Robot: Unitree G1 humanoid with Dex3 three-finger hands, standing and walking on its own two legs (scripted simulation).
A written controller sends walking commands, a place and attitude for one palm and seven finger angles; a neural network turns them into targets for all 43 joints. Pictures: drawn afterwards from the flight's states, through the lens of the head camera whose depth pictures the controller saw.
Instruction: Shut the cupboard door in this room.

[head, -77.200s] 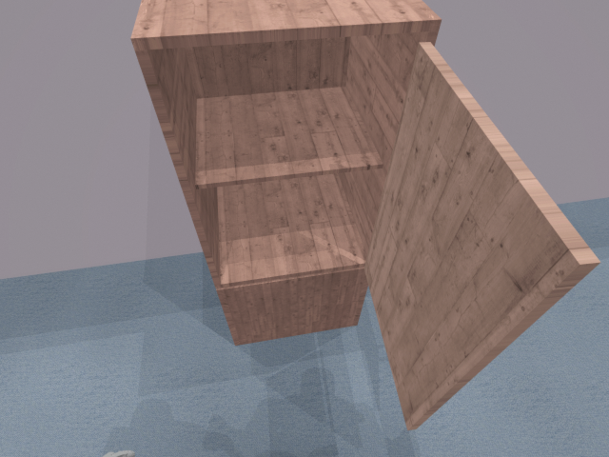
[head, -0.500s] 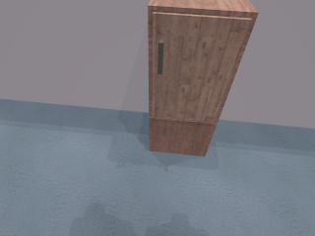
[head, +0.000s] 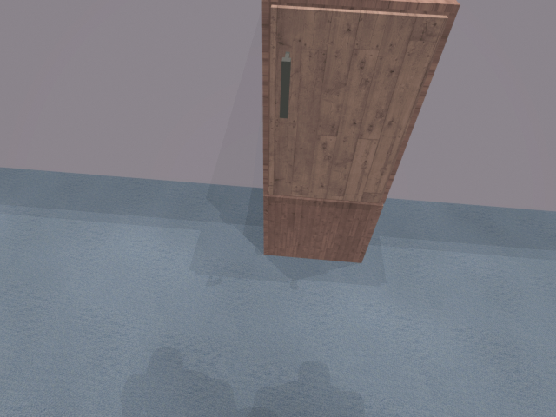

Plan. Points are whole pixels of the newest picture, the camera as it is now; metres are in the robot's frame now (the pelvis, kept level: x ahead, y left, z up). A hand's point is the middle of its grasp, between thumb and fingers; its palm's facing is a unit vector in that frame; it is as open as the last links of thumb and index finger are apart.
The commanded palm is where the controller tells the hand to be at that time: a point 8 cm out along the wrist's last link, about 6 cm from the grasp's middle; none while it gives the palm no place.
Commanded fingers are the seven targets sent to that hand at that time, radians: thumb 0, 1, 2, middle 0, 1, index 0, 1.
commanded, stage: look to check the result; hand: left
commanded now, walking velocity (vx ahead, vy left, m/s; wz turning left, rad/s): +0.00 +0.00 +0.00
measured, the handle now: (285, 85) +0.85 +0.02 +0.06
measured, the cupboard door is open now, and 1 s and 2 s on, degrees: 0 0 0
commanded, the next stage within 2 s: stand and wait in 0.22 s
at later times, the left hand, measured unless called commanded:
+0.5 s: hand out of the picture -0.03 +0.16 -0.18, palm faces +0.03 -0.99 -0.16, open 7.4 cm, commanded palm none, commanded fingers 0.00 0.90 0.90 -0.20 -0.30 -0.20 -0.30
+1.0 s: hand out of the picture -0.01 +0.14 -0.18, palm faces +0.03 -0.99 -0.16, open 7.4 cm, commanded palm none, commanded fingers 0.00 0.90 0.90 -0.20 -0.30 -0.20 -0.30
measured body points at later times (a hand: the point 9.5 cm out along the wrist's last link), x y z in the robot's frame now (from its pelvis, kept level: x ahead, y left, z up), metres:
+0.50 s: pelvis +0.00 +0.00 +0.00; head +0.01 +0.00 +0.45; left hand -0.03 +0.21 -0.16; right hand -0.02 -0.21 -0.16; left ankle +0.01 +0.07 -0.74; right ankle +0.00 -0.14 -0.74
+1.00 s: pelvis +0.01 -0.01 +0.00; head +0.01 -0.01 +0.45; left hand -0.01 +0.20 -0.16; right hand -0.02 -0.22 -0.16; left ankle +0.01 +0.07 -0.74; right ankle +0.00 -0.14 -0.74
